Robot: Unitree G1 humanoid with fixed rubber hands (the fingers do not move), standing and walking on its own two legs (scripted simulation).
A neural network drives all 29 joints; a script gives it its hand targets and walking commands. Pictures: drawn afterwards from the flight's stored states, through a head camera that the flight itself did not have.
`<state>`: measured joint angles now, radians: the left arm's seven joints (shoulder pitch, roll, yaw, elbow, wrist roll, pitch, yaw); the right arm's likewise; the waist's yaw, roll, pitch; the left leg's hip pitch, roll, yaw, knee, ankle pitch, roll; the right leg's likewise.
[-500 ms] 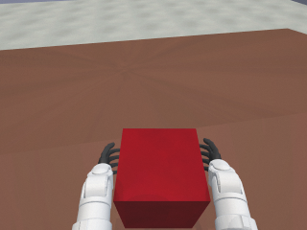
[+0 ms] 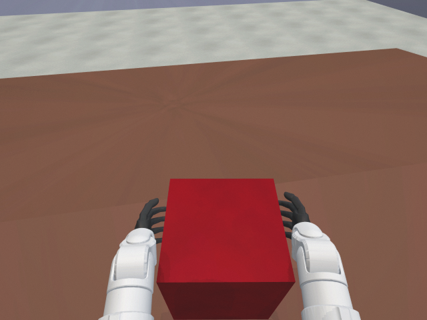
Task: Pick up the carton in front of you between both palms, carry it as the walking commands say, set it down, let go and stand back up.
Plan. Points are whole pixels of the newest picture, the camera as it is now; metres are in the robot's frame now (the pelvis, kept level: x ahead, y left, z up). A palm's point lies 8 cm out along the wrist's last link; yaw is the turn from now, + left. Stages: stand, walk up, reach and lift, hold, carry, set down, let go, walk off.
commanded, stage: hold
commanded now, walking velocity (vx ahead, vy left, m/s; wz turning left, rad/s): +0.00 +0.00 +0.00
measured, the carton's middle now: (221, 252) +0.29 +0.00 -0.03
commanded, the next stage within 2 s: carry in 0.84 s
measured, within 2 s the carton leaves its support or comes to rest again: neither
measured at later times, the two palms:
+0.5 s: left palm (144, 234) +0.28 +0.15 +0.05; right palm (301, 228) +0.29 -0.15 +0.05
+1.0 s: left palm (144, 228) +0.29 +0.15 +0.06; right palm (300, 222) +0.30 -0.15 +0.06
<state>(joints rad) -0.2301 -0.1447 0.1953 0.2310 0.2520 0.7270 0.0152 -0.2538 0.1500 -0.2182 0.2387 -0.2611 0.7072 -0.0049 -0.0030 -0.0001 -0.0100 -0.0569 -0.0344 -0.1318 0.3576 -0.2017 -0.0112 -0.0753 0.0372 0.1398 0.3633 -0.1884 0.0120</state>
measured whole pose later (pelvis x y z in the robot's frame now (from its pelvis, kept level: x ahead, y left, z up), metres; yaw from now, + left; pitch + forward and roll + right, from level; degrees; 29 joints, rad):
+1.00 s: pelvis +0.01 +0.00 +0.00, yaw +0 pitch -1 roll +0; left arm -0.20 -0.14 0.16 0.08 0.21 0.83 0.03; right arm -0.22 0.14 -0.17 0.10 -0.22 0.80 -0.02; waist 0.00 0.00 -0.09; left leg -0.19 -0.01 -0.08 0.47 -0.34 -0.01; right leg -0.22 0.01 0.07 0.51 -0.39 0.01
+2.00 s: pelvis +0.55 +0.03 +0.00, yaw -2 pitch +5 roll -1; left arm -0.11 -0.13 0.09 -0.33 0.12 1.18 0.08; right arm -0.13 0.13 -0.09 -0.32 -0.11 1.15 -0.09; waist -0.04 0.00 -0.02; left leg -0.31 0.01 0.28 0.39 -0.17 0.11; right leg -0.49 -0.07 -0.06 1.13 -0.30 -0.03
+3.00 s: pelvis +1.24 +0.06 -0.03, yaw +0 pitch +6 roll -2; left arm -0.71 0.01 0.19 0.11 0.06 1.24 0.14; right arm -0.68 0.01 -0.22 0.11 -0.03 1.18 -0.14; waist -0.05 -0.01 0.06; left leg -0.40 0.00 0.17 0.55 -0.17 0.11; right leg -0.58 -0.02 -0.04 1.17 -0.39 -0.05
